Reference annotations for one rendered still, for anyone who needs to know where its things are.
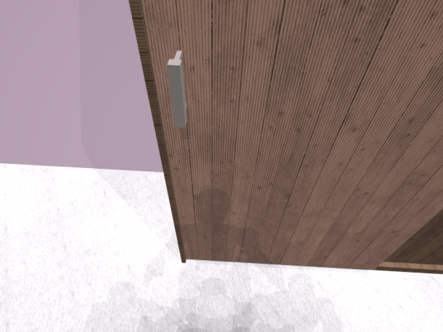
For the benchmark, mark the wardrobe door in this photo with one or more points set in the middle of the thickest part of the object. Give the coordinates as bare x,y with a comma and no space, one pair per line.
425,246
314,132

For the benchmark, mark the handle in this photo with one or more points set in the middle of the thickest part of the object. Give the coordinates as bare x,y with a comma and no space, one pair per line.
179,105

